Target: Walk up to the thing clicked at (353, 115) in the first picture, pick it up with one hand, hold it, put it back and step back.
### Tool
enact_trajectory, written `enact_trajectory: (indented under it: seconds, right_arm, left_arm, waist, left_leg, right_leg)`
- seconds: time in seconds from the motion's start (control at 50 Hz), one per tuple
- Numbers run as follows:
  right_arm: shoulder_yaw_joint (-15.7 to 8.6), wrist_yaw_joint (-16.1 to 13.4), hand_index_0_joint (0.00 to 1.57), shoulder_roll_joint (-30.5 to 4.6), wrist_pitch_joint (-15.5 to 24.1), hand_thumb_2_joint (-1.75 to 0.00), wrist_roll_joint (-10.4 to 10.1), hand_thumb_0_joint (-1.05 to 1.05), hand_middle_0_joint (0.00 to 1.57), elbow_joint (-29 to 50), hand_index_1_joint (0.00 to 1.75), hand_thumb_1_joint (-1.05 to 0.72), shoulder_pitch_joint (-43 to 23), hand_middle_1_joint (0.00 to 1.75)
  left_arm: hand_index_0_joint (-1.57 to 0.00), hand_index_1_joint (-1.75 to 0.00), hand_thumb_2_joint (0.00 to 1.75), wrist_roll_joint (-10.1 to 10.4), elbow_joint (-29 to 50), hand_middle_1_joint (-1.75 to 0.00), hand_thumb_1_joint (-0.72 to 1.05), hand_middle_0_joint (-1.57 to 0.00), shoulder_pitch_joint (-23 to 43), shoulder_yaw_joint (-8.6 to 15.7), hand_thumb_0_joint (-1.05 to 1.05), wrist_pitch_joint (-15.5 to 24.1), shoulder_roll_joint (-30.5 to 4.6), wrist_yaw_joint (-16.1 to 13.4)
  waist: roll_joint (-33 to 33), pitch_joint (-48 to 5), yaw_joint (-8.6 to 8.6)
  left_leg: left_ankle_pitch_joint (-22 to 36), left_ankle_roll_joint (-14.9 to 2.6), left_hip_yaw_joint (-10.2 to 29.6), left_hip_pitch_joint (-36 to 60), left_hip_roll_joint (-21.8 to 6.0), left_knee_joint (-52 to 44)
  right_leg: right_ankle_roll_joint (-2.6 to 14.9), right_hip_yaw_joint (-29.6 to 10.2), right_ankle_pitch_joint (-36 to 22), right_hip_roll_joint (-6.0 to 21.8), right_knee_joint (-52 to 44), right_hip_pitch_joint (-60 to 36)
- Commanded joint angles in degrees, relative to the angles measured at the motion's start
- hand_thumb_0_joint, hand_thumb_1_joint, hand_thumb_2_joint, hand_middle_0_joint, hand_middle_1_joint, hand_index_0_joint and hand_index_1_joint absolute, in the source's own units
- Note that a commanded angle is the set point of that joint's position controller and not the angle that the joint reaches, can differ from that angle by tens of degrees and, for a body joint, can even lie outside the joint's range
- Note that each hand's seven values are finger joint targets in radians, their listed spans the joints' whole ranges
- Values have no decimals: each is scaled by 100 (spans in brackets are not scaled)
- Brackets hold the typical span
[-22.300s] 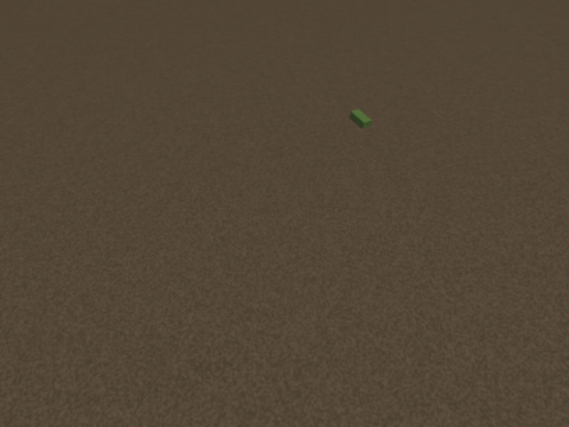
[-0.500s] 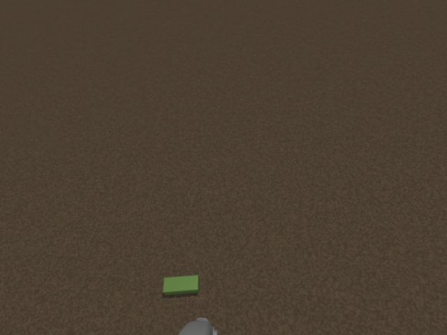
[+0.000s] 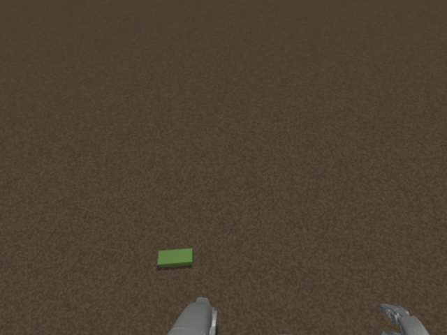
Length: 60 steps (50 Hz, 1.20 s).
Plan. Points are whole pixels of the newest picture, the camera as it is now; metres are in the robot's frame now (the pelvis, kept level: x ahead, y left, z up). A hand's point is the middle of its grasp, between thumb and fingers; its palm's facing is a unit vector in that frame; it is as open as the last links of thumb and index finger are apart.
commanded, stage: walk up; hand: left
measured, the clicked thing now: (176, 257) +0.51 +0.27 -0.73
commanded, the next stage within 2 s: stand in 1.38 s
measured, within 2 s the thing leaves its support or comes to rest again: neither
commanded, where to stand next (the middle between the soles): +0.14 +0.01 m, yaw +3 degrees
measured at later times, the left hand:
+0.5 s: hand out of the picture +0.06 +0.28 -0.13, palm faces +0.02 -0.92 -0.40, open 7.4 cm
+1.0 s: hand out of the picture +0.08 +0.28 -0.13, palm faces +0.04 -0.93 -0.37, open 7.4 cm
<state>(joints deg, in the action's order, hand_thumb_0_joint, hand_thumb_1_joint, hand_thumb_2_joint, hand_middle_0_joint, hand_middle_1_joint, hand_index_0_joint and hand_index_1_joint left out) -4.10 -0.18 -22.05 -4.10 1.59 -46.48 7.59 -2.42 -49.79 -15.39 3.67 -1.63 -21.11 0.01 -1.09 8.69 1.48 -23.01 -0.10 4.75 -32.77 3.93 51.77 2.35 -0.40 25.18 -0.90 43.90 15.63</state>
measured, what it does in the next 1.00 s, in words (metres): steps on the spot: left foot, then right foot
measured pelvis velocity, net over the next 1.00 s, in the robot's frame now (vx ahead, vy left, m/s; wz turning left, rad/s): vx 0.02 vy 0.01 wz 0.07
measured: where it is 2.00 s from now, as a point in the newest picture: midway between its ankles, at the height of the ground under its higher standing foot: outside the picture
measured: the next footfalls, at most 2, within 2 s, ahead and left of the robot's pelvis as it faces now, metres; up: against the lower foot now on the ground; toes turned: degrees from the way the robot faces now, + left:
left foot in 0.20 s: +0.04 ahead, +0.12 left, +0.00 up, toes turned +4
right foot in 0.50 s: +0.11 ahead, -0.13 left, +0.00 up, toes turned +4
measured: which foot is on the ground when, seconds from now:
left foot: up 0.00-0.18, down 0.20-1.00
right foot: down 0.00-0.22, up 0.24-0.48, down 0.50-1.00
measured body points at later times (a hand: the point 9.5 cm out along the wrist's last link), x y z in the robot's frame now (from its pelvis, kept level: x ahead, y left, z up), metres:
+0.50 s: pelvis +0.00 -0.01 +0.01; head +0.00 +0.00 +0.46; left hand +0.06 +0.32 -0.10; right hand +0.06 -0.33 -0.10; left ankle +0.00 +0.13 -0.71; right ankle +0.07 -0.13 -0.71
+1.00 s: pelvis +0.02 +0.01 +0.02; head +0.03 +0.01 +0.47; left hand +0.07 +0.32 -0.10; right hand +0.11 -0.29 -0.11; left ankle +0.00 +0.12 -0.71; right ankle +0.07 -0.13 -0.71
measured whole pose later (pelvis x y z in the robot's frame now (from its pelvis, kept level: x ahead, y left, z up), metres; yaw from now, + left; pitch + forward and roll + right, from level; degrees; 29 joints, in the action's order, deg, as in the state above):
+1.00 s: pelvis +0.02 +0.01 +0.02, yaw +4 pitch -3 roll +0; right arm -1.4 0.9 -20.0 -0.3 0.5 -60.4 9.0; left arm 0.0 -60.9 -8.2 0.1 1.6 -21.8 -0.3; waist 0.2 4.3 0.1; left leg -18.1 -0.4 0.0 -10.6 0.3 31.3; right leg -1.8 -1.5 13.1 1.9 30.7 15.0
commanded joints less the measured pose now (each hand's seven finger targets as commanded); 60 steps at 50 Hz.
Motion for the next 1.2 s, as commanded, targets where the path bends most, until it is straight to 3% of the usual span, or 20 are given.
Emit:
enact_trajectory:
  seconds: [0.0,0.1,0.16,0.18,0.2,0.22,0.26,0.32,0.44,0.46,0.48,0.5,0.52,0.66,0.68,0.72,0.74,0.82,0.9,1.18]
  right_arm:
    - [-317,-23,20,-1087,321,-90,-155,0,20,214,30,-90,416,30]
    - [-180,75,20,-1096,562,-90,-34,0,20,88,30,-90,71,30]
    - [-222,12,20,-1011,748,-90,-42,0,20,-172,30,-90,764,30]
    - [-310,-33,20,-1243,816,-90,26,0,20,-229,30,-90,1122,30]
    - [-451,-32,20,-2037,851,-90,92,0,20,-209,30,-90,1354,30]
    - [-534,-6,20,-2254,856,-90,4,0,20,-178,30,-90,1451,30]
    - [-336,-40,20,-1760,903,-90,-43,0,20,-124,30,-90,1123,30]
    - [-270,-7,20,-1605,904,-90,-53,0,20,-45,30,-90,831,30]
    - [-49,46,20,-1222,596,-90,-95,0,20,37,30,-90,361,30]
    - [44,33,20,-978,555,-90,-132,0,20,12,30,-90,500,30]
    - [121,31,20,-675,534,-90,-186,0,20,12,30,-90,664,30]
    - [72,-21,20,-804,468,-90,-159,0,20,-96,30,-90,726,30]
    - [-60,-42,20,-1144,429,-90,-138,0,20,-263,30,-90,728,30]
    - [-112,85,20,-1044,483,-90,-46,0,20,-845,30,-90,1037,30]
    - [-144,67,20,-1128,507,-90,11,0,20,-830,30,-90,986,30]
    - [-160,64,20,-1516,569,-90,-10,0,20,-663,30,-90,315,30]
    - [-128,78,20,-1525,564,-90,-56,0,20,-640,30,-90,41,30]
    - [25,66,20,-1140,591,-90,-102,0,20,-813,30,-90,12,30]
    - [-33,26,20,-1204,556,-90,-108,0,20,-964,30,-90,-53,30]
    - [-6,57,20,-1067,450,-90,-148,0,20,-1279,30,-90,-566,30]
  left_arm:
    - [-20,-30,90,-17,658,-30,90,-20,902,467,0,342,-1471,-163]
    - [-20,-30,90,-60,488,-30,90,-20,7,437,0,340,-1507,-11]
    - [-20,-30,90,64,556,-30,90,-20,1,280,0,219,-1442,78]
    - [-20,-30,90,84,592,-30,90,-20,-156,184,0,206,-1076,89]
    - [-20,-30,90,145,684,-30,90,-20,27,154,0,206,-892,102]
    - [-20,-30,90,56,645,-30,90,-20,476,343,0,227,-1542,12]
    - [-20,-30,90,158,483,-30,90,-20,227,314,0,255,-1424,46]
    - [-20,-30,90,140,246,-30,90,-20,-224,298,0,303,-1391,140]
    - [-20,-30,90,134,-62,-30,90,-20,-288,247,0,447,-1125,17]
    - [-20,-30,90,105,-72,-30,90,-20,-247,266,0,482,-1257,-23]
    - [-20,-30,90,48,-25,-30,90,-20,-232,312,0,553,-1579,-71]
    - [-20,-30,90,94,66,-30,90,-20,137,313,0,578,-1930,-70]
    - [-20,-30,90,95,105,-30,90,-20,473,301,0,552,-1971,-59]
    - [-20,-30,90,115,-58,-30,90,-20,1035,136,0,402,-1570,-32]
    - [-20,-30,90,140,-64,-30,90,-20,1012,75,0,374,-1413,-26]
    - [-20,-30,90,249,-167,-30,90,-20,993,-13,0,352,-1128,-25]
    - [-20,-30,90,224,-323,-30,90,-20,939,70,0,360,-1282,-40]
    - [-20,-30,90,260,-593,-30,90,-20,668,30,0,535,-1336,-76]
    - [-20,-30,90,279,-669,-30,90,-20,981,-71,0,506,-1329,-105]
    - [-20,-30,90,236,-1086,-30,90,-20,1262,-171,0,456,-1275,-122]
  waist:
    - [445,-412,-340]
    - [1195,-509,334]
    - [726,-614,-124]
    - [40,-979,-253]
    - [-1151,-836,-409]
    - [-511,-372,-616]
    - [-68,-179,-260]
    - [-708,-302,-144]
    - [-712,-575,81]
    - [-285,-656,92]
    - [659,-699,31]
    - [919,-741,-65]
    - [725,-540,-119]
    - [994,-640,-326]
    - [746,-634,-374]
    - [-389,-435,-139]
    - [-263,-303,-29]
    - [-269,-970,4]
    - [-122,-1088,-124]
    - [138,-975,-140]
  left_leg:
    - [116,73,457,283,188,1505]
    - [-538,112,-446,600,-179,-1149]
    - [496,-88,-583,2470,-40,-2966]
    - [52,-299,631,3457,-688,-3242]
    - [-1377,-1139,3284,3609,-2259,-3756]
    - [-1433,-1788,3967,2729,-2840,-3984]
    - [-33,-1494,2439,2589,-2156,-3564]
    - [245,-1185,1258,1904,-1625,-3511]
    - [831,-687,305,600,-1122,-2253]
    - [618,-494,181,309,-945,-1836]
    - [192,-198,-2,148,-446,-895]
    - [-878,-103,-62,581,-295,-348]
    - [-1023,-101,134,1076,-446,26]
    - [167,-149,-454,2334,-403,-1909]
    - [186,-213,-226,2421,-457,-2349]
    - [-1304,-669,1656,1348,-1633,-3614]
    - [-1341,-826,1550,741,-1784,-3637]
    - [1238,-294,238,1419,-969,-2622]
    - [1826,-292,167,2101,-1004,-2713]
    - [1615,-233,-70,2493,-1001,-3222]
  right_leg:
    - [919,-1429,-1287,1454,-2182,508]
    - [850,-1264,195,1295,-2076,-815]
    - [559,-754,-837,1036,-1097,42]
    - [290,-493,-698,783,-15,862]
    - [-45,164,676,-32,1030,2433]
    - [-26,-625,1105,264,1425,2248]
    - [3,-848,394,389,1620,2059]
    - [-83,-274,-19,433,839,1161]
    - [-131,272,-1180,-20,-1383,-979]
    - [-96,-92,-1219,158,-1706,-1353]
    - [238,-1819,-1103,1293,-2361,-1198]
    - [867,-2939,-175,2277,-2938,-241]
    - [1128,-2916,179,2317,-2865,439]
    - [467,-1106,468,1248,-2173,1089]
    - [307,-965,444,1110,-1934,1194]
    - [-82,-211,235,254,-926,799]
    - [-85,-67,-32,207,-599,65]
    - [64,-666,-1992,651,-1671,-771]
    - [28,-494,-2696,710,-1567,-455]
    - [-97,-582,-2620,794,-2147,-577]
